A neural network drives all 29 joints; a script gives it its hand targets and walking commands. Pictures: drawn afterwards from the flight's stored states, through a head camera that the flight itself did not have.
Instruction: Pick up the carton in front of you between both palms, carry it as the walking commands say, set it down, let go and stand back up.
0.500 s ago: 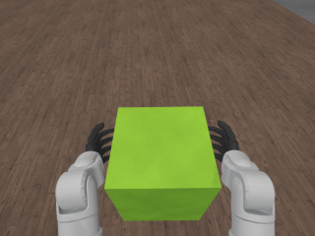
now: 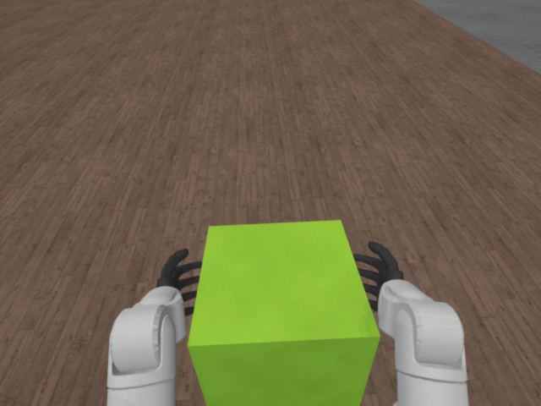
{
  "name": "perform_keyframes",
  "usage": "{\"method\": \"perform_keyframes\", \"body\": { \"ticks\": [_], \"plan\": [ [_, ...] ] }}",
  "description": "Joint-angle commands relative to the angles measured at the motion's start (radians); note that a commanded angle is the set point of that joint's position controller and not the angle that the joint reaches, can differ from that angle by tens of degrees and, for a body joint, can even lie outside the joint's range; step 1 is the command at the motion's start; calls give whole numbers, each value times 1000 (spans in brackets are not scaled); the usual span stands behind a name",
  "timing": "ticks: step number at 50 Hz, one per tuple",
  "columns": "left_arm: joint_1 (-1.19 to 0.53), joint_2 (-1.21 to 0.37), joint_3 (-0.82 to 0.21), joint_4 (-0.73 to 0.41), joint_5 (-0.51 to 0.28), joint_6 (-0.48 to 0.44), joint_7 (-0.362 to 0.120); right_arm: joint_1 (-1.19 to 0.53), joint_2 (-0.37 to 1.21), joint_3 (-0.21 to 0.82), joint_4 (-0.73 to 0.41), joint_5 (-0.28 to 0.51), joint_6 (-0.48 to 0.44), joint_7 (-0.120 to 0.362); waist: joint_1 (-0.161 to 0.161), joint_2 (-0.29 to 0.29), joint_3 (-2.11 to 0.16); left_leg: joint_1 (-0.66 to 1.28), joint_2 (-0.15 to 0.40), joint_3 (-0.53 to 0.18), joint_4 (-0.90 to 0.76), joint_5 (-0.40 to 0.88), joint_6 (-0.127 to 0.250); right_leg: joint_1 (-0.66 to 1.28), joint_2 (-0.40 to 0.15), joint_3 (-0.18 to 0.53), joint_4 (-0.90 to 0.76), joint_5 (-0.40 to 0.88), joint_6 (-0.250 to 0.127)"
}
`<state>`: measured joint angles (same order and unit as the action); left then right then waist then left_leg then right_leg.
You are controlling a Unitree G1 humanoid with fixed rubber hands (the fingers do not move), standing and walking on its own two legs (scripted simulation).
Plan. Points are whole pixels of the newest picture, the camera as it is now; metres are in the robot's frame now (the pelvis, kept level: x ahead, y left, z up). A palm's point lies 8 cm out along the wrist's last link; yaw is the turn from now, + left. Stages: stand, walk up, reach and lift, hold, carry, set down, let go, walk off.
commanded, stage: carry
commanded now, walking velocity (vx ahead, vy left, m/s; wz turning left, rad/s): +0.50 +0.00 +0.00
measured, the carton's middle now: (279, 325) +0.25 +0.01 -0.01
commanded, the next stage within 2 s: none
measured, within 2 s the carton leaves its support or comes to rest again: neither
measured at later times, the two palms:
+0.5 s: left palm (218, 162) +0.53 +0.14 +0.10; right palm (373, 174) +0.49 -0.16 +0.10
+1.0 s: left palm (242, 91) +0.83 +0.12 +0.11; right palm (356, 92) +0.83 -0.18 +0.11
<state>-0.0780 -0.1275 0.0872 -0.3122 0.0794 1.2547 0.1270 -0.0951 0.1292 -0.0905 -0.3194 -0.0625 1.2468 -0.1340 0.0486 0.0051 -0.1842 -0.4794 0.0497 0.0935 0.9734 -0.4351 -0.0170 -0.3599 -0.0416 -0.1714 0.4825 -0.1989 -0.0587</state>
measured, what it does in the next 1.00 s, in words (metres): walks ahead: left foot, then right foot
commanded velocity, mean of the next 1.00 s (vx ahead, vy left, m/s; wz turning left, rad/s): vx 0.50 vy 0.00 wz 0.00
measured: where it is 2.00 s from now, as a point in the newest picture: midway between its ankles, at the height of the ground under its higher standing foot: (290, 210)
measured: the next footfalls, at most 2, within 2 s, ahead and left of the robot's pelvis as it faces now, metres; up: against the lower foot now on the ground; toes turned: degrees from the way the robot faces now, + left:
left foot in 0.26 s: +0.27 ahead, +0.11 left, +0.00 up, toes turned +8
right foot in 0.66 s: +0.53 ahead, -0.14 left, +0.00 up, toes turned -13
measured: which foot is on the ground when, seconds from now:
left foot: up 0.00-0.24, down 0.26-0.66, up 0.68-1.00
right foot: down 0.00-0.28, up 0.30-0.64, down 0.66-1.00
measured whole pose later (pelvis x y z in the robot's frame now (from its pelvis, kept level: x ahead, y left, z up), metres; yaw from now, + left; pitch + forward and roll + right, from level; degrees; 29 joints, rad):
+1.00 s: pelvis +0.59 -0.03 +0.01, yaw -2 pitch +4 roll +0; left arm -0.03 -0.13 0.04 -0.50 0.06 1.20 0.13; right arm 0.01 0.13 -0.04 -0.55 -0.09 1.18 -0.11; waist 0.03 0.00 -0.12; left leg -0.57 0.08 0.15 0.59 -0.11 0.00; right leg -0.04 -0.05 -0.19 0.26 -0.28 0.01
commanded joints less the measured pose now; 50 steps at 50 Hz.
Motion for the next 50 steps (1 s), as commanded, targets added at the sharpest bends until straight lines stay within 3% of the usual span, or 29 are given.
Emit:
{"method": "perform_keyframes", "body": {
  "ticks": [1,4,7,10,11,12,13,14,15,16,17,18,21,23,26,28,30,31,32,33,34,35,36,37,38,40,43,47,50],
  "plan": [
    [-511,-938,-737,-212,-423,-67,-213,-340,950,666,-103,256,-72,159,-26,-122,-207,-74,41,-16,-253,186,20,291,-252,290,-308,-77,-66],
    [-465,-893,-740,-241,-423,-70,-216,-304,925,669,-152,245,-79,151,-22,-153,-152,-19,-1,36,-410,290,23,300,-229,231,-306,22,-60],
    [-452,-804,-727,-274,-409,-53,-203,-316,854,669,-199,257,-58,145,-25,-162,-96,51,-23,96,-486,303,21,284,-227,181,-265,111,-58],
    [-410,-693,-675,-235,-360,-14,-174,-294,753,652,-170,271,-18,137,-36,-96,-90,245,-48,132,-546,232,35,206,-168,106,-89,152,-23],
    [-407,-654,-652,-219,-342,-2,-163,-297,730,645,-156,275,-6,136,-50,-54,-113,398,4,72,-547,188,61,98,-141,57,34,183,7],
    [-407,-628,-632,-205,-327,11,-154,-302,692,631,-139,273,6,133,-66,92,-118,537,168,-200,-619,70,131,-108,-70,-8,244,91,60],
    [-408,-631,-631,-203,-325,23,-150,-297,680,622,-130,278,14,132,-72,302,-120,666,342,-532,-709,100,234,-364,31,-8,467,-206,84],
    [-413,-646,-636,-188,-325,28,-149,-313,697,630,-132,291,19,135,-75,250,-77,651,389,-564,-721,251,273,-454,-6,110,588,-338,57],
    [-424,-670,-630,-167,-322,30,-151,-333,718,641,-127,301,21,138,-73,151,-62,619,385,-522,-721,352,269,-474,-38,138,626,-333,52],
    [-425,-703,-632,-165,-323,25,-157,-355,750,655,-143,310,17,143,-79,67,-60,576,374,-471,-731,376,250,-445,-55,149,588,-305,45],
    [-424,-734,-628,-146,-321,16,-163,-391,786,676,-152,324,12,153,-77,21,-57,518,335,-388,-759,320,216,-404,-67,149,527,-251,53],
    [-433,-773,-633,-150,-324,5,-168,-420,815,690,-159,338,3,164,-68,34,-67,475,309,-330,-785,278,192,-345,-79,153,446,-223,53],
    [-431,-841,-661,-187,-310,-31,-170,-455,878,732,-193,373,-23,191,-64,105,-84,427,260,-174,-838,177,153,-229,-59,74,260,-115,61],
    [-456,-856,-678,-248,-317,-46,-165,-474,874,744,-232,395,-35,197,-62,134,-80,394,246,-113,-850,143,141,-158,-42,41,172,-27,56],
    [-446,-814,-681,-273,-321,-41,-154,-427,818,729,-246,382,-29,185,-68,140,-49,402,216,-30,-817,249,121,-103,-18,-8,68,95,54],
    [-390,-769,-671,-240,-314,-23,-150,-350,768,694,-202,346,-13,173,-63,140,-39,427,200,10,-755,328,106,-64,-4,-45,10,105,53],
    [-331,-733,-655,-189,-310,-7,-151,-288,734,665,-156,305,2,166,-43,103,-58,402,153,89,-571,519,66,99,38,-90,-64,59,43],
    [-331,-727,-648,-168,-308,-2,-154,-263,717,654,-137,287,7,164,-32,65,-107,303,125,135,-402,578,29,285,16,-48,-62,15,16],
    [-316,-710,-641,-150,-302,-2,-156,-274,711,644,-139,277,13,164,-15,-135,-166,85,49,143,-102,411,-13,472,-181,295,-133,-73,-63],
    [-323,-717,-645,-126,-306,-4,-163,-283,723,650,-136,273,14,166,-22,-342,-166,-212,-67,85,118,-1,-20,623,-355,631,-222,32,-178],
    [-339,-762,-664,-140,-327,-13,-173,-293,742,662,-127,281,8,172,-21,-255,-157,-293,-15,-30,245,-81,8,620,-389,645,-223,205,-204],
    [-380,-814,-681,-170,-341,-26,-183,-332,799,679,-137,296,-6,181,-18,-148,-142,-317,22,-54,275,-59,13,582,-383,604,-210,317,-194],
    [-411,-877,-700,-195,-357,-39,-194,-347,861,694,-149,308,-24,190,-22,-59,-146,-295,49,-68,244,-8,13,538,-363,521,-209,356,-157],
    [-450,-923,-727,-223,-380,-52,-205,-353,905,704,-158,306,-42,194,-24,-27,-148,-249,73,-86,146,55,10,480,-352,438,-240,275,-121],
    [-473,-959,-744,-253,-396,-67,-212,-368,943,719,-177,309,-58,197,-23,-46,-149,-193,73,-80,55,103,9,433,-325,380,-284,205,-91],
    [-476,-959,-760,-279,-410,-84,-218,-352,962,723,-190,292,-83,193,-28,-120,-144,-161,62,-30,-66,162,6,398,-283,270,-314,141,-72],
    [-441,-908,-764,-314,-416,-90,-214,-309,930,715,-220,277,-93,173,-27,-141,-105,-101,49,20,-260,274,6,358,-233,153,-337,67,-64],
    [-370,-804,-740,-311,-393,-66,-197,-280,845,709,-264,273,-67,156,-27,-181,-50,-27,7,99,-420,368,17,347,-221,82,-320,162,-54],
    [-349,-733,-702,-295,-358,-34,-178,-290,776,699,-260,293,-31,158,-26,-157,-7,36,-9,135,-470,380,18,338,-220,64,-269,220,-38]
  ]
}}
